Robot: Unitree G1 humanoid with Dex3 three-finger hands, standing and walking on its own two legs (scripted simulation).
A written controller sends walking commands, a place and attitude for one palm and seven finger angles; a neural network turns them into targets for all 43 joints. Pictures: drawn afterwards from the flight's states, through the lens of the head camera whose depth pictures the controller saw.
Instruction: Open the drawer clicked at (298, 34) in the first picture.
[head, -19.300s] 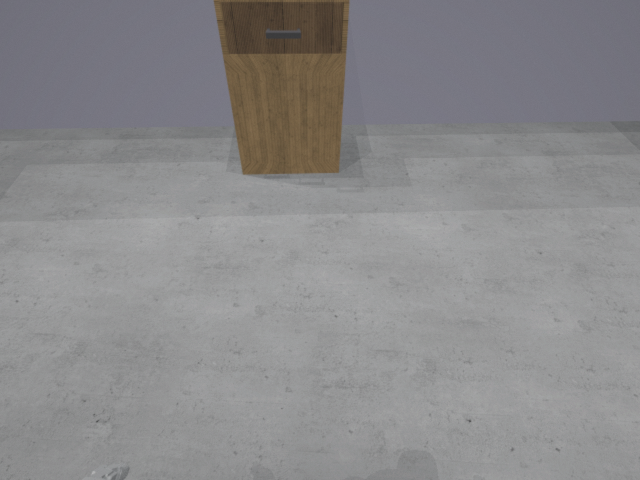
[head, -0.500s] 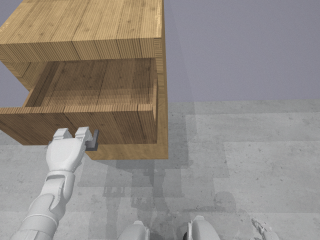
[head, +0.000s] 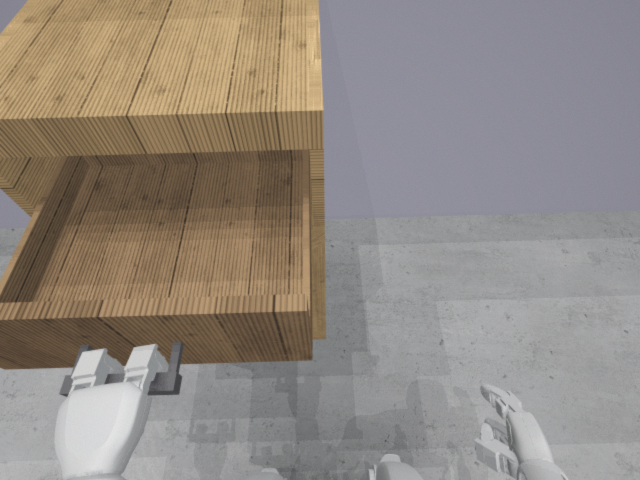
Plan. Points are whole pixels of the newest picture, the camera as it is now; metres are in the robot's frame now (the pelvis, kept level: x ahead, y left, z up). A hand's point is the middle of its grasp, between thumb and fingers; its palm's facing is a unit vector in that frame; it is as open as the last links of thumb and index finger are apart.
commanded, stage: pull the drawer open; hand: left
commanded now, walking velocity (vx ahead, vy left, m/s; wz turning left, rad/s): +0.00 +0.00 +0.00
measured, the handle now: (126, 368) +0.25 +0.26 -0.01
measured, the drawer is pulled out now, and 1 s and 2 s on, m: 0.24 0.25 0.25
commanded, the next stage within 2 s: open the thumb to release the handle in 0.42 s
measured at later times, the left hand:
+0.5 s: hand (127, 424) +0.19 +0.25 -0.03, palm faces -0.02 -0.04 -1.00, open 5.5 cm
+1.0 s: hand (119, 423) +0.19 +0.26 -0.04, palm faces -0.01 -0.02 -1.00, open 11.6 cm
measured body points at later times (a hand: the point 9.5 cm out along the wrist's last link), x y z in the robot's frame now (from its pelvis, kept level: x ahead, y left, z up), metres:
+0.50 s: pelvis -0.01 -0.01 +0.00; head +0.06 -0.03 +0.44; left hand +0.18 +0.24 +0.02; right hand +0.19 -0.23 -0.12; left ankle -0.06 +0.11 -0.67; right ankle +0.01 -0.11 -0.67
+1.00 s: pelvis -0.06 -0.02 -0.01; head +0.01 -0.04 +0.44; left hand +0.18 +0.25 +0.02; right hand +0.12 -0.26 -0.13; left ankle -0.06 +0.11 -0.67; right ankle +0.01 -0.11 -0.67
